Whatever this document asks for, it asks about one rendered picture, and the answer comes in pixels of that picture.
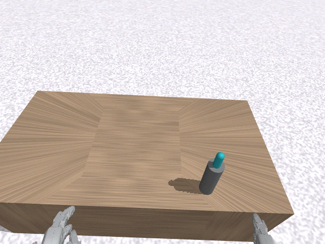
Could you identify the right robot hand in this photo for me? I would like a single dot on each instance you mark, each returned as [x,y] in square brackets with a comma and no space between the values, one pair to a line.
[260,229]

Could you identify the bottle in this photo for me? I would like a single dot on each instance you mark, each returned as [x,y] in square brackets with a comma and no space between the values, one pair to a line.
[212,174]

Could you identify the left robot hand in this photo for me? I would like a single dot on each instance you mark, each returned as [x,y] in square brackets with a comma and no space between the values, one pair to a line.
[57,233]

